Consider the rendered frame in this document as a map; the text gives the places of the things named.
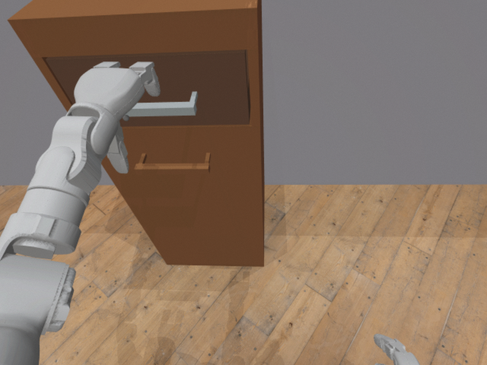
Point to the handle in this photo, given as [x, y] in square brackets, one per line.
[172, 168]
[166, 108]

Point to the right robot hand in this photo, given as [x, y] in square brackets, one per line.
[395, 350]

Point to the cabinet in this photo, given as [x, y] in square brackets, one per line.
[192, 219]

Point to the left robot upper arm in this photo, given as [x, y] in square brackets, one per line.
[35, 297]

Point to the drawer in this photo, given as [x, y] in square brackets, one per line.
[221, 79]

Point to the left robot hand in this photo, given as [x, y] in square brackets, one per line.
[117, 90]

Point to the left robot forearm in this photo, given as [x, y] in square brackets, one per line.
[48, 219]

